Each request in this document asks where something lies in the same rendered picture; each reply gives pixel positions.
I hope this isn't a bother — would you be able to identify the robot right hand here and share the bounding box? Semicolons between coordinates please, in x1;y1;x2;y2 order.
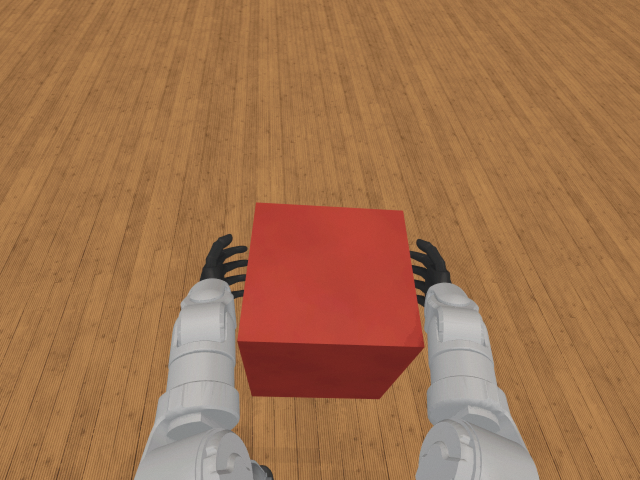
410;239;452;307

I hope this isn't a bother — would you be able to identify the carton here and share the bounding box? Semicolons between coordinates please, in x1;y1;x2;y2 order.
237;202;425;399

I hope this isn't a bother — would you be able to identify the left robot shin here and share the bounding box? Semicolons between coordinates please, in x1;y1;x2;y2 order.
251;460;265;473

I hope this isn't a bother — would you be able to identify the robot right upper arm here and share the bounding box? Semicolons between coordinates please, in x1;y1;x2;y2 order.
415;418;539;480

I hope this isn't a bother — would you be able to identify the robot left hand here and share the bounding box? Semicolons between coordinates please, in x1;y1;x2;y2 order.
199;234;248;299

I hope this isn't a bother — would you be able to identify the robot left forearm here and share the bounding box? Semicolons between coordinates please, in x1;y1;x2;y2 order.
134;278;240;480

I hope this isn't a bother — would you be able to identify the robot left upper arm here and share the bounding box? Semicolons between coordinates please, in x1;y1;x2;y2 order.
135;428;254;480

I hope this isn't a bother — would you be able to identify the robot right forearm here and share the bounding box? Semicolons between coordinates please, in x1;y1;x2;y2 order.
424;283;529;453

